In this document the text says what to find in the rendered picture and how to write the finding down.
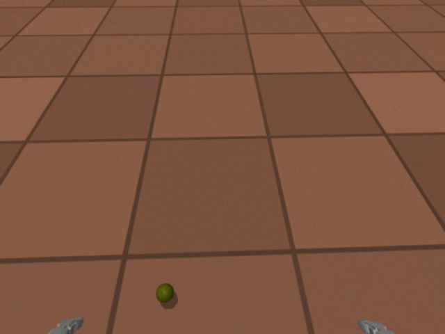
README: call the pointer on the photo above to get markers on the left robot hand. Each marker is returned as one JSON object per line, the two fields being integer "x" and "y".
{"x": 67, "y": 326}

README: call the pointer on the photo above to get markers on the right robot hand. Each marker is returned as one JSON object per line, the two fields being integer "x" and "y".
{"x": 371, "y": 327}

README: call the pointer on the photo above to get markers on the ball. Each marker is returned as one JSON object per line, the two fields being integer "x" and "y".
{"x": 164, "y": 292}

